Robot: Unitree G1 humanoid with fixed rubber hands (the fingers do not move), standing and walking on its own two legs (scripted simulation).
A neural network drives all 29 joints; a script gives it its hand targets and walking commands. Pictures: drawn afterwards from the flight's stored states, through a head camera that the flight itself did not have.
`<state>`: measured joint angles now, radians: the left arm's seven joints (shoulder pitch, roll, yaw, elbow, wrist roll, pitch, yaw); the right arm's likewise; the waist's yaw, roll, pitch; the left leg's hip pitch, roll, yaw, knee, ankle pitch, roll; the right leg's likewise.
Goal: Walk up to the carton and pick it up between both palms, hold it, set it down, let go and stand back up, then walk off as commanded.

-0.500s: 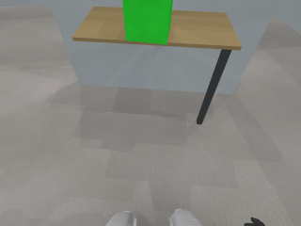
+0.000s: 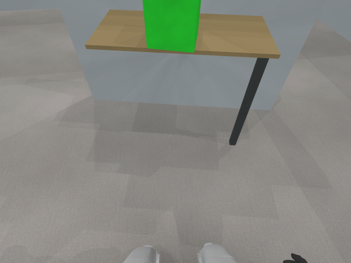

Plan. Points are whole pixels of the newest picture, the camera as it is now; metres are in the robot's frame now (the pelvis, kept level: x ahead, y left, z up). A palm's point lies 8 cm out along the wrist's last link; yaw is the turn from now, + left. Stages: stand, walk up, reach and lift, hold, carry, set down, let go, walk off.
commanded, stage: stand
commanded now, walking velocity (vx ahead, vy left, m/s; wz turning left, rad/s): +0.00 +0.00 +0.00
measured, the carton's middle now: (174, 11) +1.03 -0.01 +0.12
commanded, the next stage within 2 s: none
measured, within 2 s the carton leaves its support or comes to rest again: neither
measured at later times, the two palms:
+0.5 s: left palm out of the picture +0.07 +0.31 -0.09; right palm out of the picture +0.09 -0.30 -0.10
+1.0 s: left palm out of the picture +0.08 +0.31 -0.09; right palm out of the picture +0.09 -0.30 -0.10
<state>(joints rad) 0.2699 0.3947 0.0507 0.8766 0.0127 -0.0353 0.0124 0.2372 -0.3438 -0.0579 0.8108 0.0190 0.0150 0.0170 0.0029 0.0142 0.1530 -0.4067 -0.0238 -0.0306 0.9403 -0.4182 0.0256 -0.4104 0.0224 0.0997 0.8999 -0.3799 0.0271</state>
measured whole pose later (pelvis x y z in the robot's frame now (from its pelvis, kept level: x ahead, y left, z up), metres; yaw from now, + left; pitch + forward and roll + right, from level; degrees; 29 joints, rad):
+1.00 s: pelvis +0.01 -0.01 +0.00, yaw +0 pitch -5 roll +0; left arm 0.23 0.39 0.05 0.88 0.01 -0.03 -0.01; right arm 0.24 -0.35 -0.06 0.81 0.02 -0.02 0.02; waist 0.00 0.01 0.15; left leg -0.41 -0.02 -0.03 0.92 -0.42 0.02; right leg -0.42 0.02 0.10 0.90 -0.39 0.03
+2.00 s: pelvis +0.01 -0.01 +0.00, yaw +0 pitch -5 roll +0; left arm 0.23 0.39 0.05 0.88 0.01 -0.03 -0.01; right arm 0.24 -0.35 -0.06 0.81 0.02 -0.02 0.02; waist 0.00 0.01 0.15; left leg -0.41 -0.02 -0.03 0.92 -0.43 0.02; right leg -0.42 0.02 0.10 0.90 -0.39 0.03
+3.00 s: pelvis +0.02 -0.01 +0.00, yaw +0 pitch -5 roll +0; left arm 0.23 0.39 0.05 0.88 0.01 -0.03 -0.01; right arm 0.24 -0.35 -0.06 0.81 0.02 -0.02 0.02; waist 0.00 0.01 0.14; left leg -0.41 -0.02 -0.03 0.92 -0.43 0.02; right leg -0.42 0.02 0.10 0.90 -0.40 0.03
